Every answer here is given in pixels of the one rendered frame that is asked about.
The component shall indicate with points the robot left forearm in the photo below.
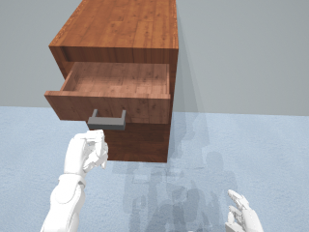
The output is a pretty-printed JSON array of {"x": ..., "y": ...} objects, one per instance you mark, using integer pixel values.
[{"x": 66, "y": 201}]

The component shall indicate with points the drawer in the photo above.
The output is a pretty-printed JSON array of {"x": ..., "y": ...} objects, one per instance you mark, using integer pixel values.
[{"x": 141, "y": 89}]

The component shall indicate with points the handle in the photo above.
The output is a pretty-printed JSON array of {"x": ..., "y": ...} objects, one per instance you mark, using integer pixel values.
[{"x": 107, "y": 123}]

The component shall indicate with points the robot right hand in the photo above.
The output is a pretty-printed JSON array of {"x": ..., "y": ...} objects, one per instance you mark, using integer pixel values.
[{"x": 247, "y": 219}]

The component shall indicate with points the robot left hand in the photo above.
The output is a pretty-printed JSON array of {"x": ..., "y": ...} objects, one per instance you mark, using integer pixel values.
[{"x": 81, "y": 157}]

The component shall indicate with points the cabinet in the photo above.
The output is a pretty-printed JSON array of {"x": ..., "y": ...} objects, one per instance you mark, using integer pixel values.
[{"x": 124, "y": 31}]

